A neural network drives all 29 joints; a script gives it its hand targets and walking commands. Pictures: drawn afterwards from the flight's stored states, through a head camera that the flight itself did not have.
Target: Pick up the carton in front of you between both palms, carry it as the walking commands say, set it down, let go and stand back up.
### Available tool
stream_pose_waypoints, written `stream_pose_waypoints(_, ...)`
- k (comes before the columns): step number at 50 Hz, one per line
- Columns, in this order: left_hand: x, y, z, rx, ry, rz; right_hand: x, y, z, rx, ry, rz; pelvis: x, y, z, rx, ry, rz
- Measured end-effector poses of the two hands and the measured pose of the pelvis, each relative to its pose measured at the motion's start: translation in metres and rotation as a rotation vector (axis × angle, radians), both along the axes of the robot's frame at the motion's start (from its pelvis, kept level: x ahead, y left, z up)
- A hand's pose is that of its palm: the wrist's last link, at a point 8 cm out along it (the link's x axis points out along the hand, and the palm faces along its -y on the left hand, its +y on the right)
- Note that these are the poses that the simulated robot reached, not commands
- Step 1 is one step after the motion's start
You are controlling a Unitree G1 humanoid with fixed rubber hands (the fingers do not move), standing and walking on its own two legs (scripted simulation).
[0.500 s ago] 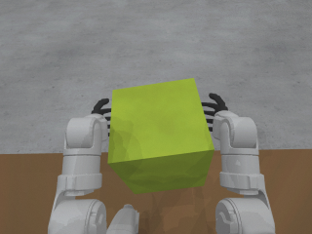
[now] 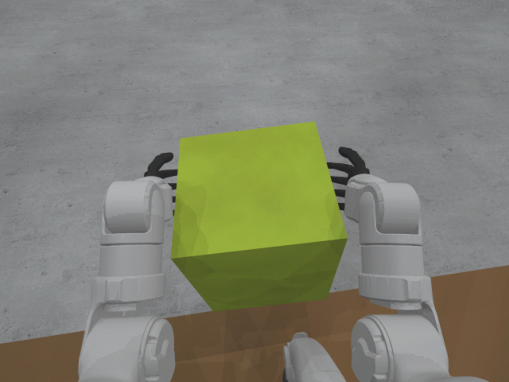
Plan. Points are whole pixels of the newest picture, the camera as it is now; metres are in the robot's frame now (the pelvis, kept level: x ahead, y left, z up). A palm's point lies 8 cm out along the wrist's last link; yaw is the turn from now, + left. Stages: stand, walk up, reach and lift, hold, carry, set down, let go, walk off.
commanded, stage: carry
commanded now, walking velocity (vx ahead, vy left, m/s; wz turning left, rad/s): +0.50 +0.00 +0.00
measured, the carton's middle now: (259, 225) +0.36 -0.03 +0.00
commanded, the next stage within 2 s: none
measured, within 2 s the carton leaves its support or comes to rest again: neither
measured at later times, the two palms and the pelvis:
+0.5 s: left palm (174, 98) +0.63 +0.12 +0.06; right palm (314, 91) +0.66 -0.17 +0.05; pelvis +0.28 -0.05 -0.03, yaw +1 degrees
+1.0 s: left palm (181, 29) +0.94 +0.13 +0.04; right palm (290, 36) +0.91 -0.16 +0.03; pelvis +0.55 +0.00 -0.05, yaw +0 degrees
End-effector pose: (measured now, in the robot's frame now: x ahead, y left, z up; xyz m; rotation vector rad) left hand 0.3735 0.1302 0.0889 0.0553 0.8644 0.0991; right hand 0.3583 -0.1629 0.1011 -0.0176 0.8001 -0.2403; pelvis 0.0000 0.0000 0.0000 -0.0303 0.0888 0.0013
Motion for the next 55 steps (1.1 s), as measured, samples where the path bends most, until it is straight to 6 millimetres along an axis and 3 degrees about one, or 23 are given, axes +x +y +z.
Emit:
stream_pose_waypoints(7,0.091,-0.009,0.016,-0.001,-0.103,0.038,0.100,-0.010,0.015,0.011,-0.102,0.024,0.091,-0.017,-0.012,0.026,0.008,0.014)
stream_pose_waypoints(12,0.158,-0.021,0.005,0.054,-0.125,0.058,0.175,-0.021,-0.008,0.013,-0.108,0.082,0.165,-0.030,-0.044,0.033,-0.006,0.018)
stream_pose_waypoints(17,0.188,-0.014,-0.028,0.076,-0.004,0.099,0.218,-0.014,-0.044,0.008,0.026,0.143,0.211,-0.043,-0.041,0.055,-0.011,0.023)
stream_pose_waypoints(21,0.216,-0.008,-0.039,0.071,0.032,0.126,0.254,-0.007,-0.054,0.008,0.060,0.163,0.245,-0.048,-0.036,0.064,-0.010,0.023)
stream_pose_waypoints(25,0.259,-0.005,-0.032,0.060,-0.001,0.147,0.297,-0.005,-0.050,0.033,0.022,0.147,0.284,-0.045,-0.033,0.064,-0.002,0.019)
stream_pose_waypoints(30,0.328,-0.001,-0.014,0.049,-0.081,0.139,0.361,-0.001,-0.032,0.044,-0.061,0.117,0.343,-0.036,-0.035,0.054,0.012,0.008)
stream_pose_waypoints(34,0.388,0.008,-0.008,0.040,-0.131,0.132,0.418,0.008,-0.023,0.030,-0.110,0.112,0.400,-0.024,-0.048,0.035,0.015,0.001)
stream_pose_waypoints(38,0.449,0.021,-0.021,0.042,-0.139,0.104,0.472,0.021,-0.033,-0.018,-0.104,0.116,0.460,-0.014,-0.070,0.040,-0.001,-0.004)
stream_pose_waypoints(45,0.520,0.011,-0.050,0.047,-0.002,0.033,0.512,0.015,-0.070,-0.021,0.067,0.068,0.515,0.000,-0.059,0.016,-0.009,-0.004)
stream_pose_waypoints(50,0.563,0.000,-0.052,0.028,-0.022,0.025,0.550,0.006,-0.068,-0.023,0.076,0.026,0.550,-0.001,-0.052,0.007,-0.008,0.000)
stream_pose_waypoints(55,0.607,-0.008,-0.034,0.018,-0.114,0.063,0.599,-0.001,-0.052,-0.016,0.014,0.010,0.589,-0.013,-0.052,0.016,-0.003,0.006)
